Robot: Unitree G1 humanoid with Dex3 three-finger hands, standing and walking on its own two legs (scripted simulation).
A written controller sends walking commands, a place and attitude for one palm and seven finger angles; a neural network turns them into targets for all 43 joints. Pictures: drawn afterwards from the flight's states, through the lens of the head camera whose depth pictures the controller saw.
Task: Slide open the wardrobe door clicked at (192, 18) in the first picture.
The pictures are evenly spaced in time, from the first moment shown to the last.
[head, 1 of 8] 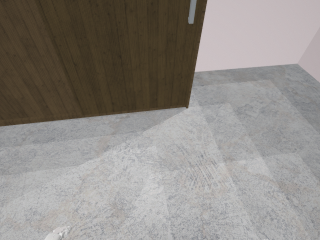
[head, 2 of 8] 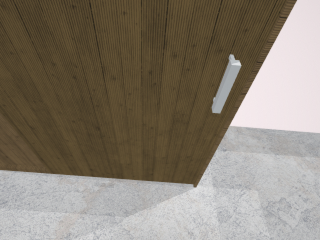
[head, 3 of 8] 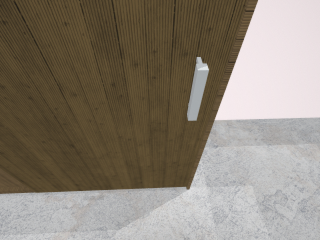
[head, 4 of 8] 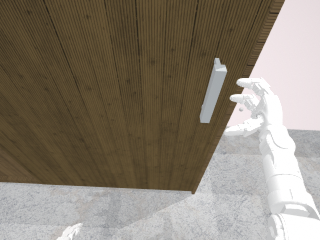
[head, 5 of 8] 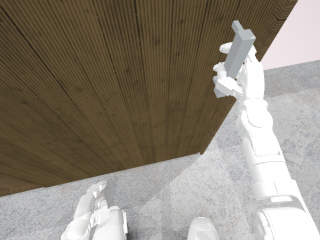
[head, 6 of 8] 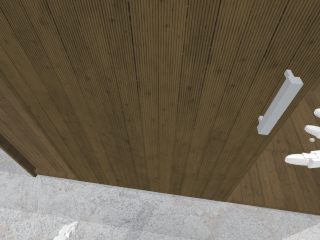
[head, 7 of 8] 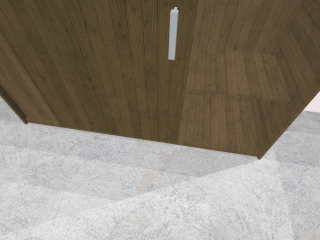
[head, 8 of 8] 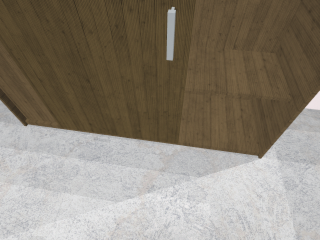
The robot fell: no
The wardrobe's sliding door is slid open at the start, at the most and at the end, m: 0.00 0.58 0.58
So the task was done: yes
